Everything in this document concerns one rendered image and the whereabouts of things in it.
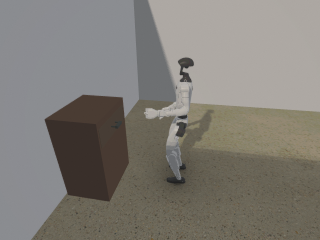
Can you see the left robot foot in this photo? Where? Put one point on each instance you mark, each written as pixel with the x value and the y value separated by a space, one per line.
pixel 175 180

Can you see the robot right forearm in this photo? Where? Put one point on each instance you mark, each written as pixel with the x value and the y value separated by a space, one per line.
pixel 172 106

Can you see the left robot upper arm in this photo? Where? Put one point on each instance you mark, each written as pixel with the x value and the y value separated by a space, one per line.
pixel 185 90

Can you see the drawer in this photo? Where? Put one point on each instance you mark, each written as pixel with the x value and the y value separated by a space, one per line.
pixel 106 131

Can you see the robot left hand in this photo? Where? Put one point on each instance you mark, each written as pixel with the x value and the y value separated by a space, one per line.
pixel 151 113

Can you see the right robot shin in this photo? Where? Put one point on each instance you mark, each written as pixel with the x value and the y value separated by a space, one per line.
pixel 177 150

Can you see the robot left forearm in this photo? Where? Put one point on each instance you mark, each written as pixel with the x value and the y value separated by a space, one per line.
pixel 173 112

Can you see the cabinet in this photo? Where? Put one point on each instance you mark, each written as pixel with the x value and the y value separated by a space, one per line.
pixel 88 170

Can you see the handle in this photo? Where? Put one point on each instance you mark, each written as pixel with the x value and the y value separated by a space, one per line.
pixel 117 125

